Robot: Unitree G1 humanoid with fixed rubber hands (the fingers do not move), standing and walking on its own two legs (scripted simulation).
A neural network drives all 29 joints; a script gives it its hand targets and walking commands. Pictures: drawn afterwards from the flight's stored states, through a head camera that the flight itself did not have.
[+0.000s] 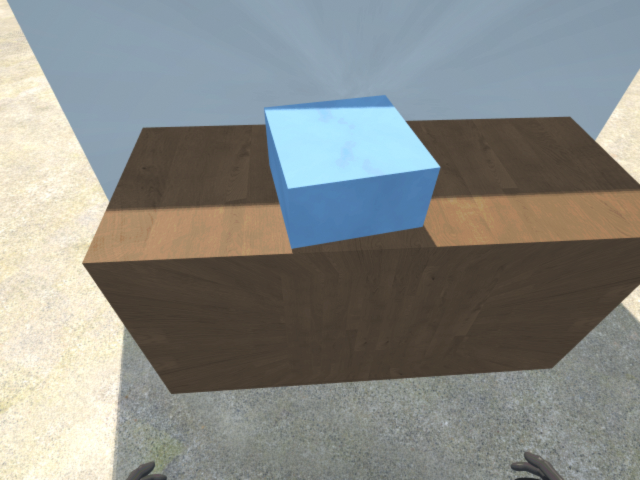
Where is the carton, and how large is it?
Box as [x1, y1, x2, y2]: [264, 95, 440, 248]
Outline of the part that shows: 385,95 264,107 269,164 291,248 422,226 440,167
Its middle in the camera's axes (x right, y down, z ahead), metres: +0.05 -0.17 +0.85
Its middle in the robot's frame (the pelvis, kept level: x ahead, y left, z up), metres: +0.75 -0.05 -0.03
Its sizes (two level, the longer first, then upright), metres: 0.296 0.291 0.157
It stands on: a pedestal, 0.66 m high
